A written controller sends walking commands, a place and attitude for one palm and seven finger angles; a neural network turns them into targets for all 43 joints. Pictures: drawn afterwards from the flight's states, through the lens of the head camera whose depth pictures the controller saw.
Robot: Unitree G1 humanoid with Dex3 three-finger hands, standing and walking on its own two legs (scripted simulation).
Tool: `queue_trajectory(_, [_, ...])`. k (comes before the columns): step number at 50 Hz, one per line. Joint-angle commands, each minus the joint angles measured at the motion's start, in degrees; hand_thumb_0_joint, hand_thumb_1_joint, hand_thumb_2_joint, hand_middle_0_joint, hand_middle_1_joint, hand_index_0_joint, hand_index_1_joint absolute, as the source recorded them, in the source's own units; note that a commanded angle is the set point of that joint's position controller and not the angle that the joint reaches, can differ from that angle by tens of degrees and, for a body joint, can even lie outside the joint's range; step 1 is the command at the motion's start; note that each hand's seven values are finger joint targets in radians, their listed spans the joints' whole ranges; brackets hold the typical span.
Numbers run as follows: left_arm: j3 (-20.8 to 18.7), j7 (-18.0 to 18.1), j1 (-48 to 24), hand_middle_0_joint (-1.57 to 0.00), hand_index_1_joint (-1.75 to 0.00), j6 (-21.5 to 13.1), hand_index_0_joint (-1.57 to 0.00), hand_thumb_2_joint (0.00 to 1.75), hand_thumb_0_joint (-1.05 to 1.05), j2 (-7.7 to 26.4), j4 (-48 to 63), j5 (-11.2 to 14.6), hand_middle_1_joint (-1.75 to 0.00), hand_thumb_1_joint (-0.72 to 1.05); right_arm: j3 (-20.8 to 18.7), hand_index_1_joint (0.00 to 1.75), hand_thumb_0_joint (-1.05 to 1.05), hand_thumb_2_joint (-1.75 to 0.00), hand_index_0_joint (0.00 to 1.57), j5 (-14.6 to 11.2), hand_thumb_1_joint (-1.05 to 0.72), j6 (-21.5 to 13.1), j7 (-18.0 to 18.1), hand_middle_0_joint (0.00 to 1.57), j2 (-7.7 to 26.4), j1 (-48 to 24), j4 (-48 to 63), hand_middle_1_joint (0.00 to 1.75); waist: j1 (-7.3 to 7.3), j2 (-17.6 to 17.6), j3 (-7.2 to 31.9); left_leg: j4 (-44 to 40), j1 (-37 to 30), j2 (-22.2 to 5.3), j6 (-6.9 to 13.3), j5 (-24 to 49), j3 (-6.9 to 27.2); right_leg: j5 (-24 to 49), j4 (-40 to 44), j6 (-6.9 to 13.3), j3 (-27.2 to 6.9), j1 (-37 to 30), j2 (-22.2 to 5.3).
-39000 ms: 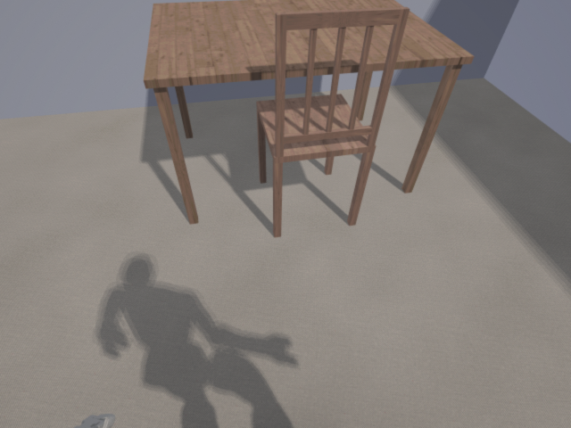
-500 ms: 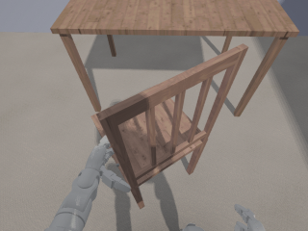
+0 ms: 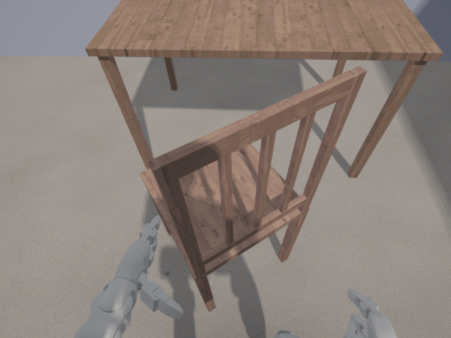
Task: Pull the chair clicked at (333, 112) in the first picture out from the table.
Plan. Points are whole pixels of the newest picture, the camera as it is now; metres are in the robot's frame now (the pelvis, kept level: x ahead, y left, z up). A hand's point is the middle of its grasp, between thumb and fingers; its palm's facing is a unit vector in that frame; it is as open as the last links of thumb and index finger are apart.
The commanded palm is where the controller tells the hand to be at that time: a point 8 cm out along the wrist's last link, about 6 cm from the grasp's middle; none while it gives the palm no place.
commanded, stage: draw the fingers out of the gap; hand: left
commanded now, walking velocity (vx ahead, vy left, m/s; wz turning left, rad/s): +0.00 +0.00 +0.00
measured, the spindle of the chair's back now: (261, 188) +0.41 -0.07 -0.02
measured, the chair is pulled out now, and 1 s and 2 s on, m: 0.46 0.46 0.46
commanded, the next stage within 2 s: draw the hand back to the body in 0.44 s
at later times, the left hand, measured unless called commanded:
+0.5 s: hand (161, 316) +0.18 +0.12 -0.04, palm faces -0.17 -0.97 -0.15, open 17.5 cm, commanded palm +0.16 +0.17 -0.02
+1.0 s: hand (119, 304) +0.18 +0.16 +0.05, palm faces -0.04 -1.00 -0.08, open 17.5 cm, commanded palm +0.15 +0.23 +0.07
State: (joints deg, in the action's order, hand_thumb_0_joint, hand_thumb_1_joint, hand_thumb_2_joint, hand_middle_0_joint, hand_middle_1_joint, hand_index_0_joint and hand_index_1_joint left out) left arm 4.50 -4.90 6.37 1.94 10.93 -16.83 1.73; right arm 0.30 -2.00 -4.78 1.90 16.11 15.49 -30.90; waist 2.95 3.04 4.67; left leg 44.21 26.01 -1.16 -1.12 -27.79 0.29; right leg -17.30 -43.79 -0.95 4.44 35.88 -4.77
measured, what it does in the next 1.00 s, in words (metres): stands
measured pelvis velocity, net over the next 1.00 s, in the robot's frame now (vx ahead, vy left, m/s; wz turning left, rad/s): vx -0.01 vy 0.00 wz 0.02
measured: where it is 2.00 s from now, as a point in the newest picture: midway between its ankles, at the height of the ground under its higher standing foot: outside the picture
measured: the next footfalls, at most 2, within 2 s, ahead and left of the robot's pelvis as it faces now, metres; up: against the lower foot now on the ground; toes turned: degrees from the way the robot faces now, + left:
none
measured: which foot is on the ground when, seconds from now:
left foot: down 0.00-1.00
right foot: down 0.00-1.00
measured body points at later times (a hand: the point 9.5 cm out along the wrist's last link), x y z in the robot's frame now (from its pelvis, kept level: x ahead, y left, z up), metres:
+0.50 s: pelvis -0.01 +0.00 -0.01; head +0.03 -0.01 +0.44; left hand +0.18 +0.17 -0.02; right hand +0.16 -0.24 -0.08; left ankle -0.06 +0.13 -0.71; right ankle +0.04 -0.13 -0.71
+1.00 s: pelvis -0.01 +0.00 -0.02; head +0.03 -0.01 +0.42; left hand +0.18 +0.21 +0.05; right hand +0.18 -0.22 -0.10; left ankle -0.06 +0.13 -0.71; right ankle +0.04 -0.13 -0.71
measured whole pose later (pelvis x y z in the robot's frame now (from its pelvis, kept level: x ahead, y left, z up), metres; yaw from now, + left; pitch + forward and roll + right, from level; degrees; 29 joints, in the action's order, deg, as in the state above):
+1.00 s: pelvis -0.01 +0.00 -0.02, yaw +1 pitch +10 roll -1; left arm -2.8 -9.6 34.0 -12.5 12.9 16.2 12.5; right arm 0.3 -3.6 -10.6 3.7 12.1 13.4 -29.5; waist 0.6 3.7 6.1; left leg 55.6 32.4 -1.3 -1.0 -33.2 1.9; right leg -21.6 -53.0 -1.2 5.4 41.1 -5.1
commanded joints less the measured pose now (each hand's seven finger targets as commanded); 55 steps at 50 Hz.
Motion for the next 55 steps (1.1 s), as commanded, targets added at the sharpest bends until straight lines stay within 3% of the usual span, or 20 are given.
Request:
queue_trajectory(1, [-1.8, 1.8, -8.6, 0.0, 0.0, -3.8, 0.0, 0.2, 0.0, 6.0, 17.1, -0.6, 0.0, -0.55, -2.3, 0.3, 0.0, -0.9, 0.2, -0.1, -0.9, -4.4, 0.8, 0.2, 6.8, -2.9, 8.8, 0.3, 0.72, -4.0, 11.9, -6.3, 5.0, 1.4, 1.9, 17.3, 0.0, 12.6, 2.9, 1.3, -0.4, -16.9, 1.7])
queue_trajectory(5, [-3.8, 2.9, -5.8, 0.0, 0.0, -3.9, 0.0, 0.2, 0.0, 8.0, 19.3, -1.1, 0.0, -0.55, -2.0, 0.3, 0.0, -0.9, 0.2, -0.1, -0.9, -5.1, 1.5, 0.2, 6.8, -3.4, 9.2, 0.3, 0.01, -4.5, 11.2, -5.7, 6.0, 1.5, 1.9, 15.3, 0.3, 9.2, 2.6, 1.3, -0.7, -16.3, 1.7])
queue_trajectory(11, [0.4, 1.5, 1.8, 0.0, 0.0, -1.6, 0.0, 0.2, 0.0, 4.2, 19.7, -0.8, 0.0, -0.55, -1.3, 0.3, 0.0, -0.9, 0.2, -0.3, -0.9, -5.7, 1.4, 0.2, 6.3, -4.3, 10.4, 0.3, 0.16, -3.1, 9.5, -5.3, 6.7, 1.7, 1.7, 13.5, 0.6, 6.6, 2.7, 1.4, -0.3, -14.7, 1.5])
queue_trajectory(17, [-0.2, 1.3, 10.2, 0.0, 0.0, -0.1, 0.0, 0.2, 0.0, 4.7, 24.3, -0.6, 0.0, -0.55, -1.6, 0.3, 0.0, -0.9, 0.2, -0.3, -0.9, -6.3, 1.5, 0.2, 5.9, -5.1, 12.3, 0.3, -0.66, -4.0, 8.8, -4.4, 7.8, 1.6, 1.6, 13.6, 0.9, 6.2, 2.0, 1.5, 0.1, -14.2, 1.5])
queue_trajectory(21, [1.1, 2.5, 12.7, 0.0, 0.0, -1.1, 0.0, 0.2, 0.0, 4.3, 31.4, -1.7, 0.0, -0.55, -1.7, 0.3, 0.0, -0.9, 0.2, 0.0, -0.9, -7.0, 1.7, 0.2, 5.2, -4.2, 13.3, 0.3, -0.22, -3.2, 10.5, -3.2, 7.3, 1.8, 1.8, 15.6, 0.9, 8.0, 0.8, 1.5, 0.1, -13.7, 1.6])
queue_trajectory(22, [-0.6, 3.0, 15.4, 0.0, 0.0, -1.0, 0.0, 0.2, 0.0, 5.3, 30.3, -1.6, 0.0, -0.55, -1.9, 0.3, 0.0, -0.9, 0.2, -0.1, -0.9, -6.9, 1.8, 0.2, 5.1, -4.7, 13.0, 0.3, -0.84, -3.5, 9.1, -3.0, 8.0, 1.7, 1.6, 15.0, 1.0, 7.3, 0.6, 1.6, 0.2, -13.1, 1.7])
queue_trajectory(23, [0.9, 3.0, 15.0, 0.0, 0.0, -1.2, 0.0, 0.2, 0.0, 4.3, 32.0, -2.0, 0.0, -0.55, -1.7, 0.3, 0.0, -0.9, 0.2, 0.0, -0.9, -7.0, 1.9, 0.2, 4.9, -4.2, 13.2, 0.3, -0.14, -4.4, 9.4, -2.6, 8.3, 1.8, 1.7, 14.7, 0.8, 7.1, 0.6, 1.4, 0.1, -13.1, 1.6])
queue_trajectory(28, [0.8, 3.1, 18.8, 0.0, 0.0, -0.9, 0.0, 0.2, 0.0, 4.8, 33.5, -2.7, 0.0, -0.55, -1.8, 0.3, 0.0, -0.9, 0.2, -0.1, -0.9, -6.9, 2.4, 0.2, 4.7, -4.6, 13.5, 0.3, -0.11, -3.7, 8.0, -1.5, 9.8, 2.1, 1.9, 12.4, 0.8, 4.0, 0.4, 1.4, -0.2, -11.2, 1.6])
queue_trajectory(29, [-2.6, 3.4, 13.4, 0.0, 0.0, -8.3, 0.0, 0.2, 0.0, -0.3, 43.7, 6.9, 0.0, -0.55, -1.5, 0.3, 0.0, -0.9, 0.2, -0.1, -0.9, -8.4, 2.9, 0.2, 3.5, -4.9, 13.5, 0.3, -0.06, -6.9, 7.8, 0.9, 11.4, 2.7, 1.2, 12.2, 1.1, 3.5, 0.4, 1.1, 0.4, -9.2, 1.8])
queue_trajectory(31, [-5.8, 3.5, 17.7, 0.0, 0.0, -13.1, 0.0, 0.2, 0.0, 4.4, 41.6, 6.5, 0.0, -0.55, -1.6, 0.3, 0.0, -0.9, 0.2, -0.2, -0.9, -9.9, 3.0, 0.2, 3.5, -4.8, 11.4, 0.3, -1.57, -4.0, 9.9, 1.4, 11.8, 2.6, 1.0, 11.9, 0.8, 2.3, -0.3, 1.5, -1.0, -10.7, 1.8])
queue_trajectory(35, [-7.1, 2.2, 21.6, 0.0, 0.0, -21.0, 0.0, 0.2, 0.0, 3.0, 41.0, 8.3, 0.0, -0.55, -2.4, 0.3, 0.0, -0.9, 0.2, -0.4, -0.9, -11.2, 1.8, 0.2, 2.8, -4.5, 8.9, 0.3, -2.18, -1.1, 10.8, 3.1, 12.7, 2.1, 0.2, 15.6, 1.3, 6.8, -4.1, 1.9, 0.1, -8.7, 1.9])
queue_trajectory(38, [-5.2, -1.3, 22.9, 0.0, 0.0, -27.7, 0.0, 0.2, 0.0, 1.4, 38.2, 8.4, 0.0, -0.55, -3.1, 0.3, 0.0, -0.9, 0.2, -0.4, -0.9, -11.4, 0.3, 0.2, 2.7, -5.3, 7.5, 0.3, -1.42, -2.4, 9.9, 5.7, 15.4, 1.6, 0.0, 14.0, 1.2, 5.8, -6.2, 1.7, -0.2, -5.1, 1.7])
queue_trajectory(40, [-7.4, -3.5, 27.9, 0.0, 0.0, -25.9, 0.0, 0.2, 0.0, 3.7, 33.6, 7.7, 0.0, -0.55, -3.7, 0.3, 0.0, -0.9, 0.2, -0.9, -0.9, -10.2, 0.0, 0.2, 3.4, -6.8, 8.4, 0.3, -2.36, -3.0, 9.5, 4.6, 16.5, 1.5, 0.4, 11.8, 0.9, 3.1, -4.8, 1.8, -1.1, -7.3, 1.5])
queue_trajectory(41, [-7.1, -4.7, 27.2, 0.0, 0.0, -24.7, 0.0, 0.2, 0.0, 4.0, 36.1, 7.7, 0.0, -0.55, -3.5, 0.3, 0.0, -0.9, 0.2, -1.2, -0.9, -9.6, 0.0, 0.2, 3.8, -6.3, 9.8, 0.3, -1.83, -2.7, 10.4, 3.6, 15.6, 1.6, 0.6, 10.9, 0.6, 2.0, -4.0, 1.6, -1.1, -8.5, 1.4])
queue_trajectory(43, [-8.4, -5.8, 26.9, 0.0, 0.0, -21.5, 0.0, 0.2, 0.0, 5.8, 41.6, 8.7, 0.0, -0.55, -3.4, 0.3, 0.0, -0.9, 0.2, -1.7, -0.9, -9.2, 0.6, 0.2, 3.8, -7.5, 11.9, 0.3, -2.31, -1.2, 12.2, 2.3, 13.7, 1.6, 1.1, 10.7, 0.6, 1.8, -3.2, 1.5, -1.4, -11.0, 1.0])
queue_trajectory(45, [-12.7, -5.1, 25.5, 0.0, 0.0, -19.4, 0.0, 0.2, 0.0, 8.7, 46.1, 10.7, 0.0, -0.55, -3.2, 0.3, 0.0, -0.9, 0.2, -1.9, -0.9, -9.0, 1.6, 0.2, 3.6, -8.0, 12.2, 0.3, -2.55, -2.6, 13.1, 1.6, 12.7, 1.5, 1.2, 11.1, 1.2, 1.7, -2.1, 1.3, -1.3, -13.0, 1.2])
queue_trajectory(50, [-16.2, -2.6, 25.8, -0.01, -0.02, -20.4, -0.01, 0.24, 0.0, 8.8, 51.1, 13.8, -0.02, -0.48, -2.6, 0.3, 0.0, -0.9, 0.2, -2.2, -0.9, -10.8, 2.7, 0.2, 2.2, -6.4, 10.0, 0.3, -2.48, -3.9, 10.9, 0.5, 10.0, 1.2, 1.0, 16.1, 1.9, 8.1, -0.6, 1.4, -0.2, -15.1, 2.0])
queue_trajectory(53, [-14.6, -4.1, 26.9, -0.02, -0.04, -19.7, -0.02, 0.29, 0.0, 6.8, 47.2, 13.6, -0.04, -0.37, -2.6, 0.3, 0.0, -0.9, 0.2, -2.5, -0.9, -11.6, 2.6, 0.2, 2.6, -5.9, 8.7, 0.3, -1.58, -3.2, 7.9, -0.9, 8.2, 1.0, 0.9, 16.7, 1.8, 9.2, 0.6, 1.2, 0.5, -14.2, 2.0])
queue_trajectory(54, [-18.6, 5.0, 32.2, -0.03, -0.05, -14.0, -0.03, 0.31, 0.0, 15.5, 44.2, 4.1, -0.05, -0.33, -3.2, 0.3, 0.0, -0.9, 0.2, -1.3, -0.9, -9.0, 3.6, 0.2, 2.2, -5.7, 9.0, 0.3, -5.96, -0.6, 9.5, -4.8, 4.7, -0.1, 0.2, 17.4, 1.4, 9.6, 2.9, 2.7, -2.4, -20.4, 0.2])
queue_trajectory(55, [-15.1, 8.3, 33.8, -0.04, -0.05, -11.4, -0.04, 0.32, 0.0, 9.5, 44.8, 2.9, -0.05, -0.3, -2.6, 0.3, 0.0, -0.9, 0.2, -1.0, -0.9, -8.1, 3.7, 0.2, 1.4, -5.8, 9.5, 0.3, -4.56, -0.3, 4.8, -6.3, 4.0, 0.3, -0.1, 17.3, 1.1, 10.4, 4.8, 2.5, -1.2, -20.3, 0.1])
